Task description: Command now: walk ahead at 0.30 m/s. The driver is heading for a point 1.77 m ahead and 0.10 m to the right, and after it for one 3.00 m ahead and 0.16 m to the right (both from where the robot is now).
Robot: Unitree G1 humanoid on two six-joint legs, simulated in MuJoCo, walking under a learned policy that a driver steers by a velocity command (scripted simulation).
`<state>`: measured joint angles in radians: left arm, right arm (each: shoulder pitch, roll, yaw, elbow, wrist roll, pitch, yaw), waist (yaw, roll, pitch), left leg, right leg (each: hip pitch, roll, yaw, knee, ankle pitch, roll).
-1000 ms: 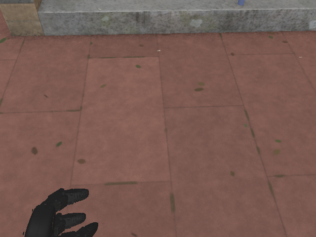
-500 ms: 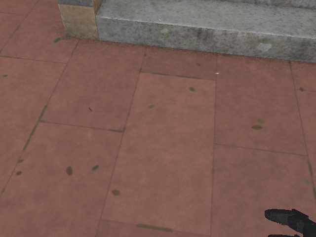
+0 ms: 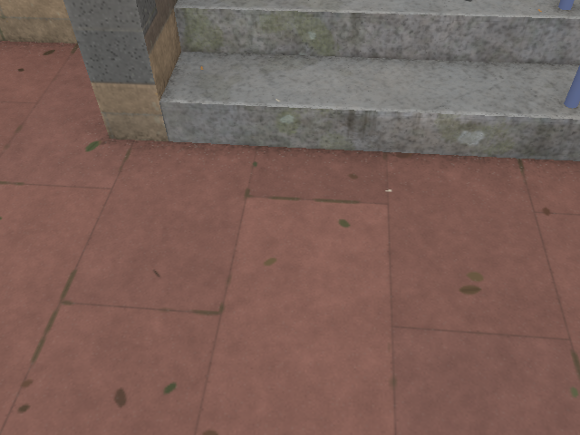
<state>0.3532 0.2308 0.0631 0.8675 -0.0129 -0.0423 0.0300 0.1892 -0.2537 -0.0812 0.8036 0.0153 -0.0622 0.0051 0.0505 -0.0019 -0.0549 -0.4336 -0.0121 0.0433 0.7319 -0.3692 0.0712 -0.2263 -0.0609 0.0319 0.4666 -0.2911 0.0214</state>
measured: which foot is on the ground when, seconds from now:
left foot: up 0.00-0.06, down 0.08-1.00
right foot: down 0.00-0.10, up 0.12-0.40, down 0.42-0.68, up 0.70-1.00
